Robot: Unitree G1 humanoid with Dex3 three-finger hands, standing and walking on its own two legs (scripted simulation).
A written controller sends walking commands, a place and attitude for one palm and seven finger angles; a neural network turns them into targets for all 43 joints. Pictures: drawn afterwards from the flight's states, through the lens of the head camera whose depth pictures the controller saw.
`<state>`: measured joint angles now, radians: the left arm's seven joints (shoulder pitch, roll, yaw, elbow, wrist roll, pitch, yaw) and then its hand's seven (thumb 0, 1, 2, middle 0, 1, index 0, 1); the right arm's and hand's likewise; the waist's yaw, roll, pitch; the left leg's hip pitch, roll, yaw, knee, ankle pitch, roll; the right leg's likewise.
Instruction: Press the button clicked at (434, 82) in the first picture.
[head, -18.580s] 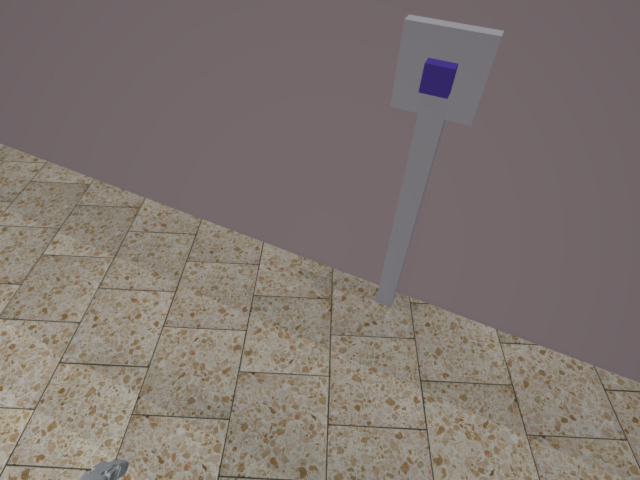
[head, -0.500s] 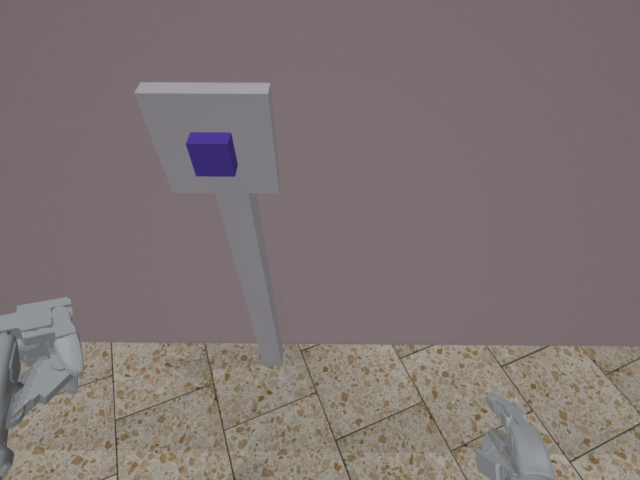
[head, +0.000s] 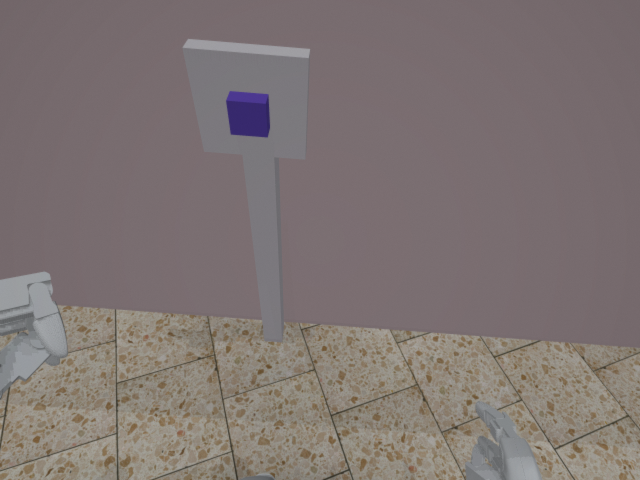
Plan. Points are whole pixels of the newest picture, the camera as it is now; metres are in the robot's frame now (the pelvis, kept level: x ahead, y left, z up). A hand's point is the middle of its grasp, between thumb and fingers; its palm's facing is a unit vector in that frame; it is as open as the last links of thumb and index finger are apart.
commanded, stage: step back with the hand held close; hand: left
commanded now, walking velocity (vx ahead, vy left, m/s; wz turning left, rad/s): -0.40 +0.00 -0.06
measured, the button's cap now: (249, 113) +0.61 +0.15 +0.13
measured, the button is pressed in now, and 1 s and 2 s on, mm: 0 0 0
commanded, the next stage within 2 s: stop stepping back and stand still in 0.46 s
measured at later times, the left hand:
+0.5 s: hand out of the picture +0.12 +0.24 +0.18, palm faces +0.30 -0.86 -0.41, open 3.1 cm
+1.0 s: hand out of the picture +0.02 +0.22 +0.18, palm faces +0.24 -0.86 -0.45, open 3.1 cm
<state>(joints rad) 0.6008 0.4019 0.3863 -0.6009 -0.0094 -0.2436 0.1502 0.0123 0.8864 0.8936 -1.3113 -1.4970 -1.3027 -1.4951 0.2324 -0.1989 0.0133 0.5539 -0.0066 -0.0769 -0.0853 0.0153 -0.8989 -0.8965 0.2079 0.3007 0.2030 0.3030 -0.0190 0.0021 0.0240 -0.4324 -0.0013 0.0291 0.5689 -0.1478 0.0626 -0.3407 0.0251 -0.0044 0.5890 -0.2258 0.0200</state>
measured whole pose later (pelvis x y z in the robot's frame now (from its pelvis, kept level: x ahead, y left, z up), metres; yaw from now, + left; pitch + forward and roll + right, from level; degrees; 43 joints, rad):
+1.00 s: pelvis -0.19 +0.00 +0.01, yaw -5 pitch +0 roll +0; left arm 0.66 0.41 0.35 -0.57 -0.03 -0.20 0.15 0.01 0.89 0.89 -1.31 -1.50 -1.30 -1.50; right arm 0.28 -0.19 0.01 0.61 -0.01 -0.12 -0.07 0.02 -0.90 -0.90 0.21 0.30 0.20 0.30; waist -0.05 -0.03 -0.05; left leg -0.34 -0.02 0.01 0.48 -0.20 0.02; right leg -0.21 0.02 -0.05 0.48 -0.33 -0.03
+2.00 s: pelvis -0.20 +0.03 +0.01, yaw -1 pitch -1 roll -1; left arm 0.33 0.24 0.02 1.10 0.01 0.03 0.01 0.01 0.91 0.89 -0.71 -0.89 -0.70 -0.88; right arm 0.29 -0.18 0.00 1.06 -0.02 0.04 -0.02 0.01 -0.90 -0.90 0.20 0.30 0.20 0.30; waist 0.01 -0.01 0.08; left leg -0.27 0.01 -0.01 0.47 -0.18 0.00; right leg -0.18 -0.02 -0.09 0.44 -0.23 0.00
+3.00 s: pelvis -0.20 +0.02 +0.02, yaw -2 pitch -2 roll +0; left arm 0.21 0.20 0.03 1.16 0.01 0.00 0.02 0.00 0.91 0.89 -0.20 -0.30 -0.20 -0.30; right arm 0.22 -0.19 -0.02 1.13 -0.02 0.01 -0.03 0.01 -0.90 -0.90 0.20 0.30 0.20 0.30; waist -0.01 0.01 0.08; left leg -0.21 0.02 0.01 0.41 -0.16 -0.01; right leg -0.14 -0.01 -0.07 0.40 -0.22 -0.01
